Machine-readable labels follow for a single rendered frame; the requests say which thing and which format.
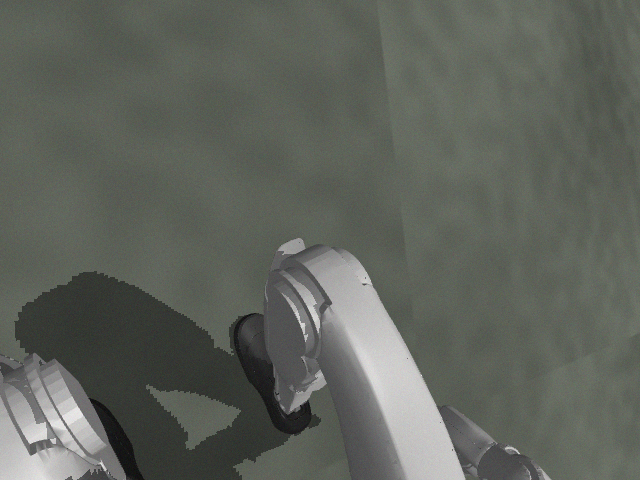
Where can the right robot foot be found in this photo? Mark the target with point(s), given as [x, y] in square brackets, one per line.
[251, 350]

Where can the right robot arm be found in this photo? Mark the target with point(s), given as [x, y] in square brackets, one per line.
[504, 462]

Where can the right robot hand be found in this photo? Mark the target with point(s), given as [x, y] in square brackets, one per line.
[469, 440]

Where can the left robot foot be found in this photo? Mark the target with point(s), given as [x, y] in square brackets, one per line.
[118, 441]

